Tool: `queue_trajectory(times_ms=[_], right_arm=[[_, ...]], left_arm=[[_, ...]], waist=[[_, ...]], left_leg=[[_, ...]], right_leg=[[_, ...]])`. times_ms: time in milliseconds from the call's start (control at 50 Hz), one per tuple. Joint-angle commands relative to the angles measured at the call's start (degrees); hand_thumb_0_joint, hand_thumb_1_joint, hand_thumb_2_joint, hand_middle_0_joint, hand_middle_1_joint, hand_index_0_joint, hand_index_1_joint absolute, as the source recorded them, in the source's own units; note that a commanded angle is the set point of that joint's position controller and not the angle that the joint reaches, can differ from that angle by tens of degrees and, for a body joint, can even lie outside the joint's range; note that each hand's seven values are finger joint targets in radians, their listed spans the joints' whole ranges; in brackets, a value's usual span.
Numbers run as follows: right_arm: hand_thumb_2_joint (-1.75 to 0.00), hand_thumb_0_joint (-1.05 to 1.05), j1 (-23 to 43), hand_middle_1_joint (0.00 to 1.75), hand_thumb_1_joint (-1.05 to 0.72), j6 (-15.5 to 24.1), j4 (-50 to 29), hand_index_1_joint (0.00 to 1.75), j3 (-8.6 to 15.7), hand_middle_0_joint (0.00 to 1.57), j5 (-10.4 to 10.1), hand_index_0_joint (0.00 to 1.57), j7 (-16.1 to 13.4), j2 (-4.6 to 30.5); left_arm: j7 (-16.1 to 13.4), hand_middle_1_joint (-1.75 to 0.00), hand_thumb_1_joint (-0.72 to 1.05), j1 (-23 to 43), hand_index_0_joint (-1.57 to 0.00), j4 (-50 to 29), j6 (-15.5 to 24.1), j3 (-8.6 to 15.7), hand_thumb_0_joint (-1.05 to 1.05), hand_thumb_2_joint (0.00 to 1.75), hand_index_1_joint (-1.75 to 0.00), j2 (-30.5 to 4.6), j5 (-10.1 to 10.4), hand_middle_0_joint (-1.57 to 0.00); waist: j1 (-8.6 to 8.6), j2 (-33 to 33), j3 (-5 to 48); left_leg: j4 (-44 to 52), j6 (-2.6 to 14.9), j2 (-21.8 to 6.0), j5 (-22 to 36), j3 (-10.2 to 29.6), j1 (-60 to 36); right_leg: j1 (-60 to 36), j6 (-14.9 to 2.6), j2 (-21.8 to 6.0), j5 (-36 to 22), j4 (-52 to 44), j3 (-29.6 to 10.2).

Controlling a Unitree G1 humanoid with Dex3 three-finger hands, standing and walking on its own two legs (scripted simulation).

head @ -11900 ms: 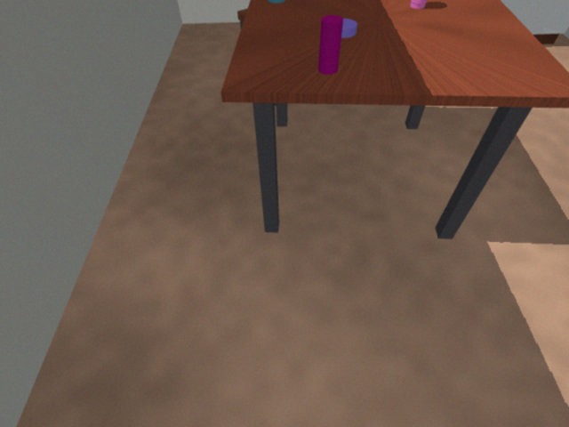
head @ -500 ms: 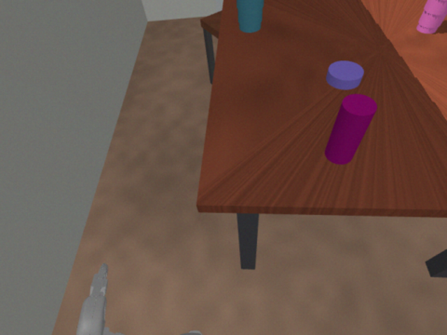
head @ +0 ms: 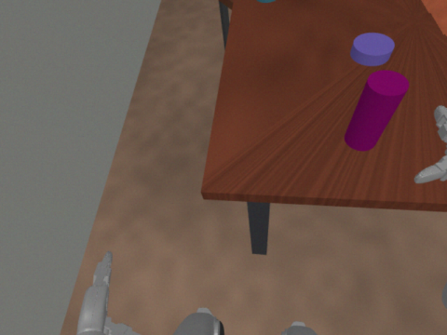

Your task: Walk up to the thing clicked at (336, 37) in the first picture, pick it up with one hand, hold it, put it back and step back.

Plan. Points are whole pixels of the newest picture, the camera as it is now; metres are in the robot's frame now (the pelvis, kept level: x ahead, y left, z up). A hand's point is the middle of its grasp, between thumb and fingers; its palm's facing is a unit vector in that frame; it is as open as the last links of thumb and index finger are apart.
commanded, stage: close in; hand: right
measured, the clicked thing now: (372, 114) +0.47 -0.21 +0.09
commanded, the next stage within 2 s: rest palm in 0.58 s
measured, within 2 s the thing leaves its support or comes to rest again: leaves its support in 1.78 s
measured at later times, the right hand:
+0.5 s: hand (386, 130) +0.45 -0.23 +0.08, palm faces +0.15 +0.99 +0.03, open 17.6 cm
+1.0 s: hand (371, 118) +0.47 -0.21 +0.08, palm faces +0.17 +0.99 +0.02, open 16.8 cm
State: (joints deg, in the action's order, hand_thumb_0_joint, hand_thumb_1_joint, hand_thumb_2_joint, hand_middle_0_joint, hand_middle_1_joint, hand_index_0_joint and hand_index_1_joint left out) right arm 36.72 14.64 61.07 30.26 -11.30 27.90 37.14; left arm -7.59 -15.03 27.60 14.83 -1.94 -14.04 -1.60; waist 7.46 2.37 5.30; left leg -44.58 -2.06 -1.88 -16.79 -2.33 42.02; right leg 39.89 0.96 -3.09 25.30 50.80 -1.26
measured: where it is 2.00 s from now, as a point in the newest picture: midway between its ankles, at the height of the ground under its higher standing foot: outside the picture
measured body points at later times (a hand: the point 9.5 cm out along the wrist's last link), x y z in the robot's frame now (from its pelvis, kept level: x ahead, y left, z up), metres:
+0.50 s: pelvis -0.01 +0.01 -0.01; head +0.07 -0.01 +0.43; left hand +0.14 +0.27 -0.04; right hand +0.43 -0.28 +0.08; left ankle +0.04 +0.15 -0.70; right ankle -0.01 -0.12 -0.70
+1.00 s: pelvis -0.01 +0.01 -0.01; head +0.07 -0.01 +0.43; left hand +0.14 +0.27 -0.04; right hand +0.45 -0.26 +0.09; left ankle +0.04 +0.15 -0.70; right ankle -0.01 -0.12 -0.70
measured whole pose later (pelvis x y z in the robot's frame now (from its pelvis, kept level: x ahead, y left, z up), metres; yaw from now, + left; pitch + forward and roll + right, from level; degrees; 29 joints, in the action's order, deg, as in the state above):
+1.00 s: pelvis -0.01 +0.01 -0.01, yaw +0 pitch +14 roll +1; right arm 43.0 14.2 56.1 25.1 -5.4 8.2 26.0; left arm -1.7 -21.5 11.4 6.2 1.5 -13.0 -0.4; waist 7.8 1.4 5.1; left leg -51.2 -1.3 -1.9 -19.1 -1.2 46.2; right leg 42.2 1.6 -3.0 26.6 54.7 -0.5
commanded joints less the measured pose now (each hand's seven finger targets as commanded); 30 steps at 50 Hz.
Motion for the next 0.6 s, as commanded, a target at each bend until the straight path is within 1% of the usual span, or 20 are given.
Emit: queue_trajectory(times_ms=[0,40,60,80,120,200,220,240,280,320,340,360,400,440,460,480,500,520,560,580], right_arm=[[-0.05,0.00,25.5,0.04,0.53,7.1,-17.0,0.04,3.1,0.05,-0.8,0.05,-4.0,18.8],[-0.06,0.00,24.5,0.05,0.55,6.8,-14.2,0.05,2.1,0.04,0.0,0.04,-5.8,15.7],[-0.06,0.00,24.5,0.05,0.55,6.1,-11.4,0.05,-0.6,0.04,0.3,0.04,-6.5,11.1],[-0.06,0.00,24.2,0.05,0.55,5.9,-10.7,0.05,-1.2,0.04,0.6,0.04,-7.2,9.2],[-0.06,0.00,27.8,0.05,0.54,6.3,-17.5,0.05,-1.4,0.04,1.5,0.04,-9.2,10.8],[-0.06,0.00,21.0,0.05,0.54,4.2,-12.2,0.05,-1.9,0.04,1.9,0.04,-11.6,7.4],[-0.07,0.00,25.1,0.05,0.56,4.6,-18.1,0.05,-1.4,0.03,1.8,0.04,-12.4,8.5],[-0.06,0.00,26.6,0.05,0.57,4.9,-20.1,0.05,-0.6,0.03,2.2,0.04,-13.3,10.4],[-0.06,0.00,23.3,0.05,0.55,4.3,-16.5,0.05,-1.7,0.04,2.2,0.04,-14.1,6.9],[-0.06,0.00,25.0,0.05,0.54,4.7,-18.0,0.05,-2.5,0.04,2.3,0.04,-14.9,5.1],[-0.06,0.00,26.7,0.05,0.55,5.0,-20.3,0.05,-1.8,0.04,2.6,0.04,-15.2,6.8],[-0.05,0.00,25.6,0.05,0.56,4.7,-18.5,0.05,-3.0,0.04,3.0,0.04,-15.4,5.2],[-0.05,0.00,25.9,0.05,0.54,4.5,-20.5,0.05,-2.8,0.04,3.0,0.04,-15.5,5.4],[-0.06,0.00,26.2,0.06,0.57,3.9,-20.6,0.06,-3.1,0.03,3.2,0.03,-15.6,4.5],[-0.06,0.00,27.9,0.05,0.58,3.7,-22.4,0.05,-3.6,0.03,2.9,0.03,-15.7,3.6],[-0.05,0.00,27.7,0.05,0.55,3.4,-21.2,0.05,-4.9,0.03,3.2,0.03,-15.9,2.2],[-0.06,0.00,26.1,0.05,0.55,3.2,-19.4,0.05,-4.5,0.03,3.3,0.03,-16.2,2.4],[-0.05,0.00,26.2,0.05,0.55,3.2,-19.0,0.05,-4.7,0.03,3.3,0.03,-16.4,1.8],[-0.06,0.00,28.1,0.05,0.55,3.3,-21.1,0.05,-4.3,0.03,3.7,0.04,-16.9,3.3],[-0.06,0.00,27.1,0.06,0.56,3.1,-19.6,0.06,-4.9,0.03,3.8,0.03,-17.0,1.7]], left_arm=[[0.3,-0.06,-0.56,-0.2,-0.06,-11.7,1.2,6.7,0.00,0.05,-0.06,-10.3,-0.2,-0.06],[0.7,-0.06,-0.55,0.4,-0.07,-13.2,0.3,7.0,0.00,0.04,-0.06,-10.3,-0.5,-0.06],[1.0,-0.06,-0.55,2.6,-0.07,-17.9,0.3,7.0,0.00,0.04,-0.06,-10.1,-0.2,-0.06],[1.4,-0.06,-0.56,-1.6,-0.07,-14.6,-0.4,6.4,0.00,0.04,-0.06,-8.6,-0.2,-0.06],[1.6,-0.06,-0.56,1.9,-0.07,-23.9,-0.7,6.8,0.00,0.04,-0.06,-10.0,0.3,-0.06],[3.1,-0.06,-0.55,-10.3,-0.07,-14.9,-3.2,7.2,0.00,0.04,-0.05,-8.0,0.8,-0.06],[3.2,-0.06,-0.55,-5.4,-0.07,-22.6,-2.7,7.5,0.00,0.04,-0.05,-8.6,1.2,-0.06],[3.0,-0.05,-0.55,-3.0,-0.06,-25.1,-2.7,9.7,0.00,0.04,-0.05,-11.0,1.2,-0.06],[3.7,-0.05,-0.55,-8.0,-0.06,-20.2,-3.7,7.9,0.00,0.04,-0.05,-8.3,1.1,-0.06],[4.2,-0.05,-0.54,-6.2,-0.06,-21.3,-3.8,7.1,0.00,0.04,-0.05,-6.2,1.4,-0.06],[4.1,-0.05,-0.55,-5.3,-0.06,-23.6,-3.7,7.9,0.00,0.04,-0.05,-7.6,1.4,-0.06],[4.3,-0.05,-0.54,-5.3,-0.06,-23.9,-4.0,7.9,0.00,0.04,-0.05,-7.5,1.2,-0.05],[4.4,-0.05,-0.54,-5.7,-0.06,-24.7,-4.3,8.7,0.00,0.04,-0.05,-8.2,1.5,-0.05],[4.4,-0.05,-0.55,-8.1,-0.06,-24.5,-4.7,9.4,0.00,0.04,-0.05,-8.5,1.5,-0.06],[4.3,-0.05,-0.54,-5.0,-0.05,-28.3,-4.4,10.0,0.00,0.04,-0.05,-9.6,1.8,-0.05],[4.2,-0.05,-0.55,-5.9,-0.05,-26.0,-4.6,10.2,0.00,0.05,-0.05,-9.4,1.6,-0.05],[4.5,-0.05,-0.55,-9.3,-0.05,-21.8,-5.1,9.3,0.00,0.04,-0.05,-7.9,1.6,-0.05],[4.7,-0.05,-0.54,-8.4,-0.05,-23.2,-5.2,8.9,0.00,0.04,-0.05,-7.6,1.7,-0.05],[4.7,-0.05,-0.55,-6.6,-0.05,-24.4,-5.2,9.6,0.00,0.04,-0.05,-8.1,1.8,-0.05],[4.7,-0.05,-0.54,-7.5,-0.05,-25.0,-5.2,9.4,0.00,0.04,-0.05,-8.0,1.7,-0.05]], waist=[[-1.53,-16.6,29.5],[-1.39,-15.4,30.1],[0.04,-12.5,27.9],[-0.11,-12.2,27.6],[-0.58,-11.8,33.0],[-1.48,-11.1,23.2],[-0.87,-8.3,26.3],[-0.85,-8.2,28.5],[-0.95,-7.6,19.8],[-1.22,-8.4,19.7],[-1.25,-8.9,22.8],[-0.87,-8.2,22.9],[-1.32,-8.0,24.3],[-0.38,-8.4,27.2],[-0.20,-6.9,28.7],[0.14,-7.2,26.1],[-0.90,-8.3,22.8],[-0.77,-7.8,21.9],[-0.91,-8.3,24.1],[-0.27,-7.0,23.6]], left_leg=[[-1.2,3.00,2.6,13.5,0.4,-8.2],[-1.8,3.04,2.6,13.1,0.3,-8.7],[-1.8,2.90,2.7,12.3,0.2,-8.3],[-1.9,2.91,2.6,12.3,0.2,-9.4],[-1.8,2.75,2.4,12.7,0.2,-12.4],[-1.4,2.74,2.4,9.0,-0.1,-9.2],[-1.2,2.42,2.3,9.9,0.0,-10.4],[-1.7,2.41,2.1,10.8,0.3,-12.1],[-1.2,2.52,2.2,7.6,0.0,-9.0],[-1.4,2.62,2.1,6.8,0.5,-7.9],[-1.6,2.71,2.1,6.6,0.5,-8.5],[-1.8,2.67,2.0,7.5,0.6,-9.3],[-2.2,2.61,1.9,9.1,0.7,-10.7],[-2.1,2.30,1.7,12.2,1.2,-12.7],[-2.2,2.26,1.8,12.7,0.8,-12.8],[-2.2,2.33,1.9,12.4,0.6,-11.3],[-2.2,2.50,1.9,11.5,0.6,-10.0],[-1.9,2.53,2.0,10.3,0.5,-9.2],[-1.3,2.33,1.7,8.2,0.9,-10.3],[-1.1,2.27,1.7,8.2,1.1,-10.7]], right_leg=[[-14.6,0.79,1.3,-31.7,-2.3,-0.9],[-12.8,0.64,1.4,-29.7,-1.9,-0.8],[-10.5,0.23,1.5,-26.6,-2.1,-0.7],[-8.9,0.21,1.5,-25.0,-2.3,-0.4],[-10.2,-0.01,1.7,-23.4,-2.7,-0.1],[-6.9,-0.18,2.2,-17.5,-4.3,0.3],[-7.5,-0.61,2.1,-17.2,-3.8,0.3],[-7.7,-0.64,2.1,-17.6,-3.6,0.4],[-4.4,-0.88,2.3,-13.5,-4.5,0.6],[-4.5,-0.95,2.2,-12.8,-4.2,0.8],[-5.9,-0.86,2.0,-12.7,-4.3,0.6],[-5.7,-0.85,2.1,-13.5,-3.9,0.8],[-6.1,-0.90,2.2,-15.0,-3.6,0.9],[-7.9,-1.11,2.6,-17.2,-2.7,1.4],[-8.7,-1.15,2.4,-18.1,-2.8,1.0],[-8.2,-1.05,2.4,-18.0,-2.8,1.1],[-7.3,-0.87,2.5,-17.7,-3.2,1.3],[-6.8,-0.84,2.4,-17.2,-3.4,1.0],[-7.1,-1.09,2.4,-13.6,-3.8,1.3],[-6.5,-1.28,2.5,-12.8,-3.8,1.5]])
